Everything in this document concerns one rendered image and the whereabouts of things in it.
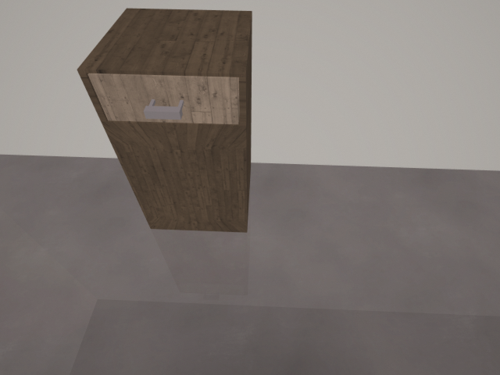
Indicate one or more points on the handle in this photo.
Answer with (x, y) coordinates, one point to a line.
(163, 112)

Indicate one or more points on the cabinet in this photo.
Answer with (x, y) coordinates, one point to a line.
(185, 176)

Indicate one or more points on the drawer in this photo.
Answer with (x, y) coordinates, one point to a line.
(206, 99)

